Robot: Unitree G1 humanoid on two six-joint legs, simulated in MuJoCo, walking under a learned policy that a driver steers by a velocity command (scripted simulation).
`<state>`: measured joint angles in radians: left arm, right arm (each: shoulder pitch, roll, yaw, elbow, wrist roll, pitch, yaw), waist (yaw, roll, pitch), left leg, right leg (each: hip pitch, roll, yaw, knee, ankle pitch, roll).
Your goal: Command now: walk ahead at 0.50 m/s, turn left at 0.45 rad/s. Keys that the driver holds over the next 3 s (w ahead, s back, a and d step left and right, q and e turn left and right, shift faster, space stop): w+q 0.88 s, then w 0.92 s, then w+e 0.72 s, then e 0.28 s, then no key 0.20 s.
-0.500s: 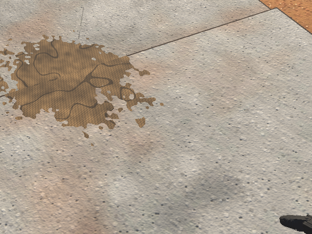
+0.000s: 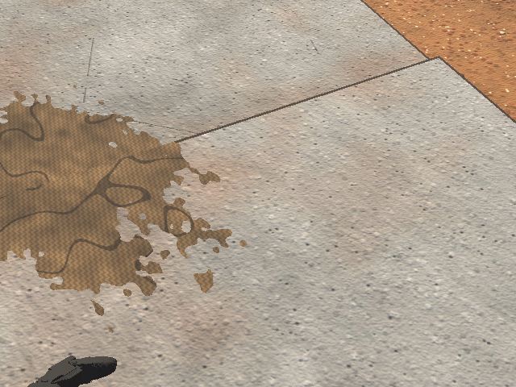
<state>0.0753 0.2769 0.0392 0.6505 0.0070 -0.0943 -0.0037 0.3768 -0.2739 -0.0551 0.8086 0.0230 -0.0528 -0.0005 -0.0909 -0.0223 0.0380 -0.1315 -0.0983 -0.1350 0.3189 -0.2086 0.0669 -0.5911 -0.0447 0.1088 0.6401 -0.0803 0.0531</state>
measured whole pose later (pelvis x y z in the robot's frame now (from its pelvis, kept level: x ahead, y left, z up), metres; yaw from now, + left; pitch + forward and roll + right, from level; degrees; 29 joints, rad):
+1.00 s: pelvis +0.51 +0.12 +0.00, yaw +35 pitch +1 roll +0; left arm 0.07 0.30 0.04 0.71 0.01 -0.10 -0.02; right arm 0.33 -0.29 -0.06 0.70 0.01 -0.04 0.00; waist -0.07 -0.04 0.04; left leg -0.12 -0.11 -0.12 0.35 -0.25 0.08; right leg -0.64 -0.08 0.09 0.63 0.06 0.07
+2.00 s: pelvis +0.96 +0.45 +0.00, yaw +34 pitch +1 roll +2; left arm 0.16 0.30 0.05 0.78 -0.02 -0.06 -0.02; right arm 0.33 -0.28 -0.06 0.83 -0.01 -0.10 0.01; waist -0.06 -0.05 0.02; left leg -0.03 -0.07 0.10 0.22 -0.21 0.06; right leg -0.68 -0.11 0.07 0.74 0.08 0.00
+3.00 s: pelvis +1.45 +0.64 -0.06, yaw +2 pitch +1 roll +2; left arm 0.19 0.30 0.07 0.67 0.00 0.04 0.01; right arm 0.15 -0.29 -0.07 0.82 0.02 -0.01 0.00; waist -0.03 0.01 0.07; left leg -0.31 0.04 0.10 0.48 -0.18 -0.01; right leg -0.39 -0.03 0.03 0.62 -0.21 0.00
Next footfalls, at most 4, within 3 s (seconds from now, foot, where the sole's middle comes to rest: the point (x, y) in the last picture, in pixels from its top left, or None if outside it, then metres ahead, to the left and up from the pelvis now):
0.14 right None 0.25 -0.14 -0.78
0.64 left None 0.46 0.19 -0.78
1.12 right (186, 270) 0.80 0.15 -0.78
1.66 left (60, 253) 0.89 0.52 -0.78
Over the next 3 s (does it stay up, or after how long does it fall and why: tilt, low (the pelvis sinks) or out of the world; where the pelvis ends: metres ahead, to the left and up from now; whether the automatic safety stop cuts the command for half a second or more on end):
stays up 1.45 0.64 -0.06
